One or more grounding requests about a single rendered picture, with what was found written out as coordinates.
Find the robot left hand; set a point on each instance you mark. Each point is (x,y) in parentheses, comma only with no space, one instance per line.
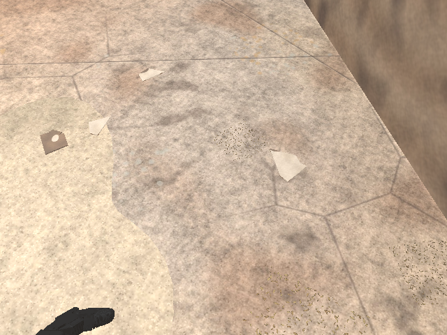
(75,321)

